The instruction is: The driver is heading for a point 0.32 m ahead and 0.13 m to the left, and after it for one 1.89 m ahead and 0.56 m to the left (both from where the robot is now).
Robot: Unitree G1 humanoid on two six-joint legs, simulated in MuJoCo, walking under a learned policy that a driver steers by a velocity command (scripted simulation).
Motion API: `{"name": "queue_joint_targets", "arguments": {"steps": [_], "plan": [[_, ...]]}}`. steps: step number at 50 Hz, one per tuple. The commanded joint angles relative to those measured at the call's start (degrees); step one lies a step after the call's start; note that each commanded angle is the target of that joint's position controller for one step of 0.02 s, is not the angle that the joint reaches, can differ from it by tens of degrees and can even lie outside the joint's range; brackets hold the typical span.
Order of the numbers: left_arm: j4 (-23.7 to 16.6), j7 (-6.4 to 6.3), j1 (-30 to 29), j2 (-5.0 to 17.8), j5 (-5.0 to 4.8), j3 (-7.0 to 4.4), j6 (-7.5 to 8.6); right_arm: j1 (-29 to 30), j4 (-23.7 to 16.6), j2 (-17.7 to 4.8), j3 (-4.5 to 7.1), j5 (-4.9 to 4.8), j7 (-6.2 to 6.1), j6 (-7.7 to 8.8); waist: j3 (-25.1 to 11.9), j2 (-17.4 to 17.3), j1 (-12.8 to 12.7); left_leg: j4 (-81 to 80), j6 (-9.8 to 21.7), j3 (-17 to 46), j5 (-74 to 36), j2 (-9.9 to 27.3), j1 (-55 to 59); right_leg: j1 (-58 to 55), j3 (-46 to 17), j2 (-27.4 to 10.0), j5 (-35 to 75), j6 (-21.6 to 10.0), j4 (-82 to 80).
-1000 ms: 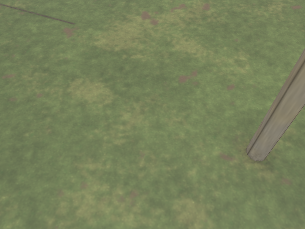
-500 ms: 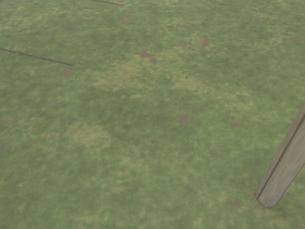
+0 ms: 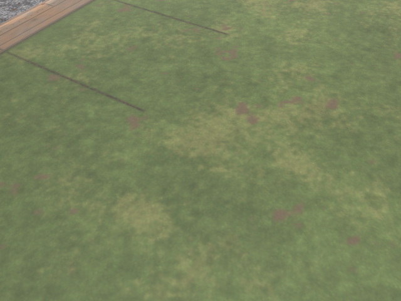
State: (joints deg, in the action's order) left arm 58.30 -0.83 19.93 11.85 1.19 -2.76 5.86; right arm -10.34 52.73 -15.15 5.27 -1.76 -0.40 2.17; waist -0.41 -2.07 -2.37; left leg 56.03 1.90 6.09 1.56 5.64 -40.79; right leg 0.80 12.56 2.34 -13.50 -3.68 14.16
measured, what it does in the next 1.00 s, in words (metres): walks ahead, turning left: left foot, then right foot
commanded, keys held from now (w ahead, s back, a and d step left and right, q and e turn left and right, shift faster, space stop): w+q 0.20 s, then q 0.36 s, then no key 0.44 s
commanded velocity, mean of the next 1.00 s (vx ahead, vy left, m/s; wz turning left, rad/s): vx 0.21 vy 0.00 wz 0.42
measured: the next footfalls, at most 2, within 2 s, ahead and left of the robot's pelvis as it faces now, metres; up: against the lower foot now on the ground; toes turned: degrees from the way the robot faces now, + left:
left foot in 0.26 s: +0.30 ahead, +0.14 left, +0.00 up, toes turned +12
right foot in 0.80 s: +0.46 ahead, -0.03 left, +0.00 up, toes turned +27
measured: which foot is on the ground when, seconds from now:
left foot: up 0.00-0.24, down 0.26-0.80, up 0.82-1.00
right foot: down 0.00-0.28, up 0.30-0.78, down 0.80-1.00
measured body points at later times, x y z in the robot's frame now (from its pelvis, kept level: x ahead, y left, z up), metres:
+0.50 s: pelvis +0.23 +0.07 -0.01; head +0.28 +0.10 +0.44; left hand +0.32 +0.38 -0.11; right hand +0.42 -0.17 -0.11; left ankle +0.26 +0.13 -0.74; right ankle +0.31 -0.11 -0.66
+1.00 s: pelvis +0.33 +0.04 -0.01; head +0.37 +0.04 +0.44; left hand +0.35 +0.34 -0.10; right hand +0.58 -0.14 -0.12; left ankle +0.24 +0.16 -0.70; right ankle +0.42 -0.05 -0.74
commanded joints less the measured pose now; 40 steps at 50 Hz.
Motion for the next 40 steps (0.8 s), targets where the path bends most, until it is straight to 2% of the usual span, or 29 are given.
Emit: {"name": "queue_joint_targets", "arguments": {"steps": [1, 2, 7, 8, 9, 10, 11, 12, 13, 14, 15, 16, 17, 18, 19, 20, 23, 25, 28, 30, 31, 35, 37, 38, 39, 40], "plan": [[-3.33, -1.06, -2.09, 8.44, -0.12, -1.42, 0.66, 3.39, -4.18, -1.69, 0.08, 0.39, 0.97, 0.5, 6.21, 4.59, 0.95, -6.33, -0.79, -1.1, -5.4, 0.89, -3.97, 2.46, -6.11, -16.93, 14.03, -3.43, -8.64], [-3.81, -0.94, -1.92, 8.48, 0.46, -1.54, 0.41, 5.7, -5.46, -1.28, -0.19, 0.62, 1.48, 0.33, 6.4, 3.82, 0.32, -8.36, -0.18, -2.47, -6.34, 0.19, -3.99, 0.95, -4.73, -17.24, 18.35, -3.7, -8.1], [-3.47, -0.78, 2.57, 10.31, -0.88, -2.25, -1.38, 12.63, -10.77, 0.5, -1.29, 0.5, 3.65, 0.17, 7.66, 4.42, -1.71, -15.7, 2.29, -8.6, 0.06, -1.34, -4.69, -8.09, -0.14, -19.4, 30.42, -4.12, -2.73], [-3.91, -0.8, 1.91, 11.03, -1.1, -2.42, -1.69, 12.75, -11.64, 0.28, -1.22, 0.46, 4.02, 0.11, 7.22, 5.07, -1.02, -16.93, 3.01, -10.43, 2.51, -2.55, -2.08, -8.42, 1.04, -19.49, 37.04, -3.92, -0.56], [-4.04, -0.99, 1.61, 12.77, -1.9, -3.03, -1.95, 13.19, -12.81, 0.14, -1.23, 0.11, 4.2, 0.41, 6.65, 5.92, 0.11, -18.33, 3.89, -12.06, 6.05, -3.71, 0.87, -8.42, 1.81, -20.1, 43.13, -3.12, 1.54], [-4.42, -1.21, 1.1, 13.74, -2.03, -3.29, -2.19, 11.81, -13.22, -0.93, -0.79, 0.03, 4.29, 0.41, 4.92, 7.46, 1.52, -18.55, 4.88, -13.73, 8.81, -5.62, 4.72, -9.0, 2.22, -20.36, 52.4, -2.72, 5.29], [-5.0, -1.45, -0.15, 14.62, -1.92, -3.57, -2.7, 7.44, -12.69, -2.72, 0.11, -0.04, 4.31, 0.38, 2.65, 8.96, 4.33, -19.06, 6.04, -14.96, 11.11, -8.0, 10.03, -8.82, 2.48, -20.14, 62.19, -2.14, 12.3], [-5.67, -1.54, -1.44, 15.61, -2.08, -3.79, -3.16, 0.14, -11.21, -5.7, 1.55, -0.02, 4.13, 0.41, -1.6, 9.51, 8.1, -22.14, 7.63, -15.09, 9.49, -10.1, 19.28, -7.0, 2.39, -19.12, 65.39, -1.1, 22.32], [-6.55, -1.41, -2.94, 15.41, -2.57, -3.62, -2.97, -8.37, -9.1, -9.17, 3.34, 0.38, 3.03, 0.4, -5.89, 7.85, 12.6, -29.31, 10.0, -11.83, 0.58, -10.48, 33.62, 0.55, 2.79, -16.01, 56.29, 1.89, 36.12], [-9.28, -1.18, -2.08, 8.5, 0.25, -1.79, -1.87, -10.63, -7.74, -14.81, 4.16, 1.03, 1.51, 0.11, -10.13, -6.03, 8.44, -24.71, 13.13, 5.86, -21.64, 2.24, 51.31, 20.19, 0.56, -9.56, 0.04, 4.68, 56.02], [-11.78, -0.43, 3.04, 6.51, -0.98, -0.6, 0.21, -8.34, -11.0, -17.29, 4.19, 2.91, 1.95, 0.75, -22.78, -9.62, 4.36, -30.38, 27.09, 37.88, -24.57, 16.55, 64.39, 35.62, -11.67, 1.25, -26.57, 6.88, 72.84], [-12.45, -0.09, -4.14, 11.39, -2.8, -1.88, 1.34, -8.55, -11.3, -13.1, 2.97, 2.66, 2.38, 0.88, -21.68, 0.73, 8.0, -33.48, 23.83, 30.78, -29.26, 14.68, 60.68, 37.69, -19.06, -2.29, -22.6, 5.82, 73.25], [-14.09, -0.22, -7.17, 10.9, -3.6, -1.81, 1.51, -4.73, -11.45, -10.4, 2.27, 1.66, 2.36, 1.36, -13.11, 0.9, 6.23, -33.74, 20.97, 20.8, -30.23, 11.91, 52.42, 39.61, -18.05, -4.34, -17.14, 5.01, 68.56], [-12.91, -0.9, -6.98, 10.69, -2.44, -1.99, 1.07, -0.97, -12.08, -8.81, 1.83, 0.62, 2.29, 1.57, -7.56, 5.15, 3.65, -34.99, 17.92, 14.99, -28.04, 8.42, 43.58, 38.14, -17.24, -6.58, -13.86, 5.46, 64.41], [-13.06, -1.39, -6.76, 11.71, -1.43, -2.61, 0.24, 1.27, -12.73, -7.38, 1.45, 0.25, 2.01, 1.43, -5.31, 4.77, 2.07, -36.32, 16.66, 12.09, -26.47, 6.49, 36.98, 35.52, -17.15, -7.78, -11.41, 5.87, 61.02], [-13.31, -1.42, -5.96, 12.01, -1.22, -2.93, -0.82, 1.93, -13.22, -7.16, 1.17, 0.96, 1.81, 1.24, -4.78, 3.59, 0.68, -37.39, 15.99, 10.36, -26.72, 5.16, 32.08, 31.93, -17.33, -8.3, -9.93, 6.07, 59.31], [-14.88, -1.82, -5.89, 9.66, -0.46, -2.5, -2.53, 0.69, -13.19, -9.49, 1.83, 1.54, 1.13, 1.15, -5.62, 0.82, -0.18, -36.98, 15.65, 7.46, -33.98, 2.87, 27.99, 30.98, -16.29, -7.06, -6.61, 7.89, 52.3], [-16.1, -2.19, -8.02, 9.34, -0.27, -2.29, -3.11, -0.25, -13.34, -10.34, 2.05, 1.21, 0.35, 0.38, -6.87, -0.84, 0.42, -35.83, 14.56, 7.2, -33.53, 1.86, 28.66, 32.64, -16.22, -6.06, -3.75, 8.87, 47.56], [-18.03, -2.26, -12.41, 9.39, -0.53, -2.03, -3.68, -0.47, -14.13, -10.48, 1.94, 0.58, -0.85, -1.4, -7.77, -2.75, 1.73, -34.47, 12.02, 9.09, -24.23, 0.91, 29.64, 33.83, -17.08, -5.04, 0.64, 9.74, 40.12], [-18.55, -1.87, -14.31, 9.19, -0.86, -1.77, -3.81, -0.37, -14.58, -9.98, 1.58, 0.79, -1.48, -2.24, -7.79, -3.76, 2.74, -34.13, 10.82, 10.1, -17.82, 1.17, 30.44, 33.48, -17.33, -4.86, 3.47, 9.81, 35.34], [-19.0, -1.65, -15.7, 8.94, -0.57, -1.62, -3.85, -1.01, -14.24, -10.8, 1.73, 0.74, -1.71, -2.38, -6.78, -4.63, 3.57, -34.25, 10.59, 10.64, -17.31, 1.8, 30.86, 34.35, -17.63, -4.79, 5.64, 9.63, 33.16], [-19.92, -0.72, -17.07, 9.48, -0.72, -1.59, -3.17, -2.05, -13.93, -9.52, 0.85, 1.49, -1.87, -2.65, -6.7, -5.41, 4.78, -30.94, 10.81, 13.33, -18.36, 3.54, 32.77, 30.63, -17.41, -3.88, 2.48, 8.46, 26.91], [-19.92, -0.32, -15.93, 9.73, -0.75, -1.77, -2.62, -1.51, -14.12, -9.05, 0.33, 1.39, -1.65, -2.73, -6.64, -5.91, 4.2, -28.68, 10.34, 14.92, -19.12, 3.68, 32.66, 26.35, -16.37, -2.76, 0.33, 6.98, 22.47], [-19.28, -0.32, -12.86, 9.92, -1.25, -2.01, -2.07, 0.27, -14.95, -8.15, -0.18, 1.09, -1.39, -2.55, -6.89, -5.6, 2.07, -27.75, 8.92, 16.04, -15.49, 2.29, 31.41, 20.52, -16.09, -2.85, 3.15, 5.77, 15.94], [-18.82, -0.33, -11.07, 9.85, -0.95, -2.07, -1.6, 0.94, -14.97, -7.42, -0.59, 0.96, -1.28, -2.33, -6.08, -5.2, 0.33, -26.56, 6.56, 15.39, -10.54, 0.04, 29.28, 14.4, -16.4, -3.84, 13.94, 4.35, 8.16], [-19.4, -0.73, -10.32, 13.1, 0.23, -2.53, -1.39, -1.46, -15.25, -5.01, -1.36, 2.05, -1.22, -1.78, -8.32, 0.65, 1.89, -21.09, 3.1, 11.97, -0.1, -3.99, 25.71, 6.52, -23.58, -12.07, 31.43, 1.62, 8.83]]}}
